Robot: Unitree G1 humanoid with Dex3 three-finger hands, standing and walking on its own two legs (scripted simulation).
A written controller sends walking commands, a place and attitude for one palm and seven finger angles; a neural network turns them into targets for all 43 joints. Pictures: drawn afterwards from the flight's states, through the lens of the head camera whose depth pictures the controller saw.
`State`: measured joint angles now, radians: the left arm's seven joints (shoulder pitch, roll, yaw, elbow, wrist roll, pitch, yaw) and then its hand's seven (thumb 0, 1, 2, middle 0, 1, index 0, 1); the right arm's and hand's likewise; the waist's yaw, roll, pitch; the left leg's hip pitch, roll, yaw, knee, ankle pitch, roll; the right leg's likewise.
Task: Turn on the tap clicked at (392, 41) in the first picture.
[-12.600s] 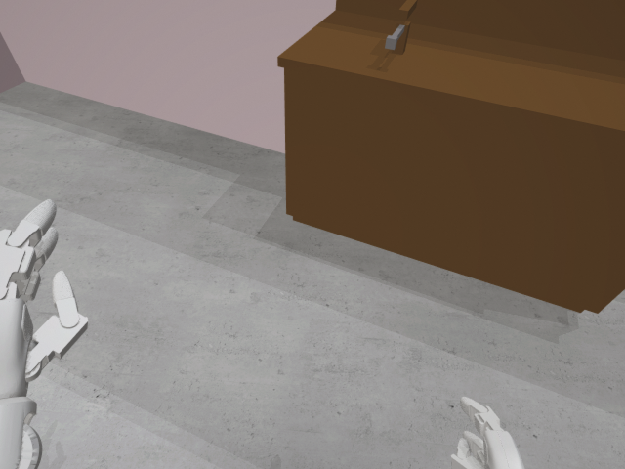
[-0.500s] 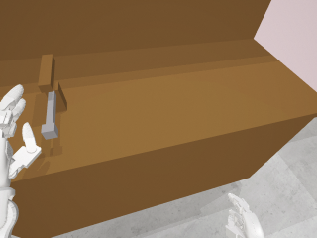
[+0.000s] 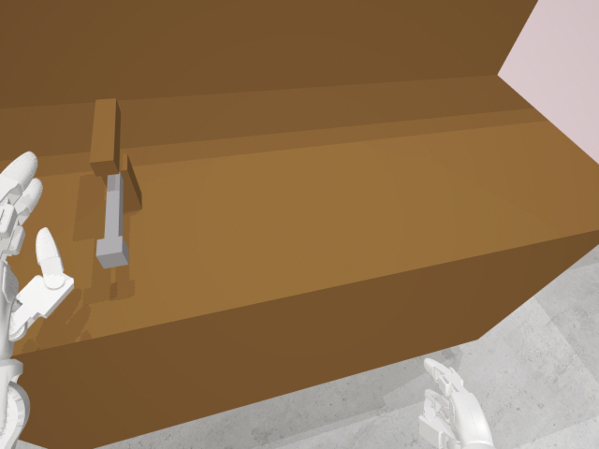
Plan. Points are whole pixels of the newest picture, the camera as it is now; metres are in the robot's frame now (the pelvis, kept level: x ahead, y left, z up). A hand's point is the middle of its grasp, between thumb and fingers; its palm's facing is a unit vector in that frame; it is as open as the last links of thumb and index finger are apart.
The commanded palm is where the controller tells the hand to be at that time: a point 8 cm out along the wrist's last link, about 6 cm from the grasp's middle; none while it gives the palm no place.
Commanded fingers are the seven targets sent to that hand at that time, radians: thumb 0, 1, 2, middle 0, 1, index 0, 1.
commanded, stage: look again from close up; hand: left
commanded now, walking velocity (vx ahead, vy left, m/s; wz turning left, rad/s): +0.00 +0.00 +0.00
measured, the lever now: (113, 252) +0.30 +0.27 +0.08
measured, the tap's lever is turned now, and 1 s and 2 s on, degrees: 0 0 0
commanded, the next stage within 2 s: shuffle to correct the standing spot in 0.30 s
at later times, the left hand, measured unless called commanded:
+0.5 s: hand (76, 299) +0.20 +0.23 +0.17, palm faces +0.41 -0.85 -0.33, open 7.4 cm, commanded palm +0.15 +0.27 +0.18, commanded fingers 0.00 0.90 0.90 -0.20 -0.30 -0.20 -0.30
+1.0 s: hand (137, 313) +0.20 +0.18 +0.16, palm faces +0.38 -0.85 -0.36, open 7.4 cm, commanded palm +0.14 +0.22 +0.18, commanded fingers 0.00 0.90 0.90 -0.20 -0.30 -0.20 -0.30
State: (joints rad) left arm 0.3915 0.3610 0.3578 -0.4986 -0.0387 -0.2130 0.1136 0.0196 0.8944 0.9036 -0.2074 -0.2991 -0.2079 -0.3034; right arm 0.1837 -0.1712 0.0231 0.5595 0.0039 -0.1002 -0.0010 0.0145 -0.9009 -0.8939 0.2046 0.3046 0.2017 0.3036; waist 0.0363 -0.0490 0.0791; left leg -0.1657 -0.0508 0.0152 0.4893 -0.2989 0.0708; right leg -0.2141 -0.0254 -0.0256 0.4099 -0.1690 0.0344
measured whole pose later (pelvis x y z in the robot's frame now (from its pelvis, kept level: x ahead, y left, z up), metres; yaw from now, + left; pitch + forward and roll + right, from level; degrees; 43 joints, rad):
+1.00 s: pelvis -0.02 -0.06 +0.00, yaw +0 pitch +0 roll -1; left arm 0.47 0.34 0.32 -0.50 -0.06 -0.16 0.14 0.02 0.89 0.90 -0.21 -0.30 -0.21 -0.30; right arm 0.21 -0.23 -0.01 0.58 0.01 -0.09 -0.03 0.01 -0.90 -0.89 0.20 0.30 0.20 0.30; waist 0.01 0.01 0.04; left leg -0.22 0.03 -0.02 0.50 -0.28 0.01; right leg -0.25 0.05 -0.07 0.37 -0.13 -0.05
